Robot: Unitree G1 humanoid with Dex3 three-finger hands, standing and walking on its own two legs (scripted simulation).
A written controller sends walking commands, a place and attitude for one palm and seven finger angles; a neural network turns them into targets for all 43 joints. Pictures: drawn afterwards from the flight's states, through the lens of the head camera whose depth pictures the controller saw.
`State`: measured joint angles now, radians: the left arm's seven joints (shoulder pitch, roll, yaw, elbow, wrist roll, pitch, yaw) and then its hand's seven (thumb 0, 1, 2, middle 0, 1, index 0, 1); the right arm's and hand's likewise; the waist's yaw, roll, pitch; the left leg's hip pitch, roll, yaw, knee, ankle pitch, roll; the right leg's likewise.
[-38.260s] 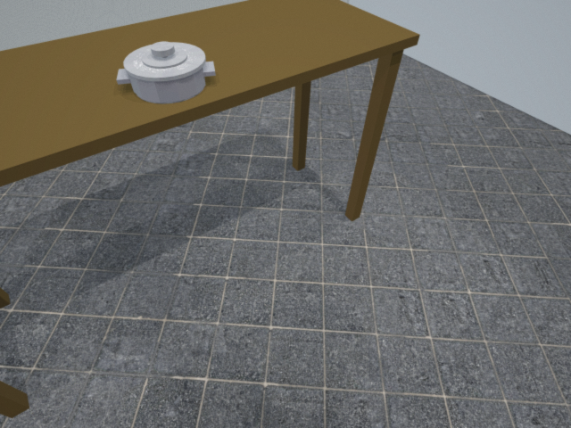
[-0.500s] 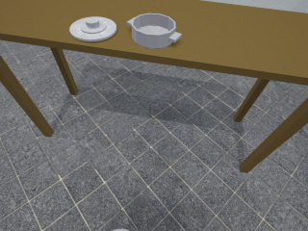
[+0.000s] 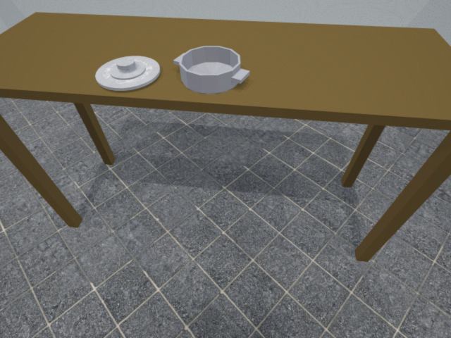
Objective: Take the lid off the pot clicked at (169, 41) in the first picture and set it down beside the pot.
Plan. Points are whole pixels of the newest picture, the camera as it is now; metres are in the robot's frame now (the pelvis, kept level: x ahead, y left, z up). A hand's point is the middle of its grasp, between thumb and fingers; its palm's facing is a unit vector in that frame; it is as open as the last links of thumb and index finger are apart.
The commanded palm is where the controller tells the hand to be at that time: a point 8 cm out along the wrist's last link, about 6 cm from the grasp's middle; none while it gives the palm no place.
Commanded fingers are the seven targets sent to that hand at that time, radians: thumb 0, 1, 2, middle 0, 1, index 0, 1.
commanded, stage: let the arm hang, fingers relaxed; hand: left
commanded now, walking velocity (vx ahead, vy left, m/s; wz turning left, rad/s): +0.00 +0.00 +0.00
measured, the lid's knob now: (125, 63) +0.76 +0.30 +0.11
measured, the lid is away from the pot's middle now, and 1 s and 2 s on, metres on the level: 0.23 0.23 0.23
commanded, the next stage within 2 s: look to check the result in 0.88 s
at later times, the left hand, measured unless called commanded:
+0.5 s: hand out of the picture +0.00 +0.16 -0.17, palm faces +0.04 -0.98 -0.20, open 7.3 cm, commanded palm none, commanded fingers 0.00 0.90 0.90 -0.20 -0.30 -0.20 -0.30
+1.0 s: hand out of the picture +0.00 +0.16 -0.18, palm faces +0.04 -0.98 -0.19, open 7.3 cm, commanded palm none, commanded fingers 0.00 0.90 0.90 -0.20 -0.30 -0.20 -0.30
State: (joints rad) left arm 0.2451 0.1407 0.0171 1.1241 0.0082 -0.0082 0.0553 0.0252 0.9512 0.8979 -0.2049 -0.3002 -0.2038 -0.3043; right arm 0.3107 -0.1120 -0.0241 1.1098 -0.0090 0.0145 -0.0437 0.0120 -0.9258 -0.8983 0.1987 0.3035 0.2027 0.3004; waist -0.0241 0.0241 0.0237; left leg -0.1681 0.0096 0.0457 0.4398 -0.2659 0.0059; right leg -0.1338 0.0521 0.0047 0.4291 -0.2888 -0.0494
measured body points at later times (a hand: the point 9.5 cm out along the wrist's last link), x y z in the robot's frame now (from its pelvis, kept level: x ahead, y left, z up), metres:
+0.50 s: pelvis +0.00 +0.00 +0.00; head +0.02 -0.01 +0.45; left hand +0.00 +0.22 -0.16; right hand -0.02 -0.21 -0.16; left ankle -0.02 +0.11 -0.74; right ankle -0.04 -0.09 -0.74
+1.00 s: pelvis +0.00 +0.00 +0.00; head +0.02 -0.01 +0.45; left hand -0.01 +0.21 -0.16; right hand -0.02 -0.21 -0.16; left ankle -0.02 +0.11 -0.74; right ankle -0.04 -0.09 -0.74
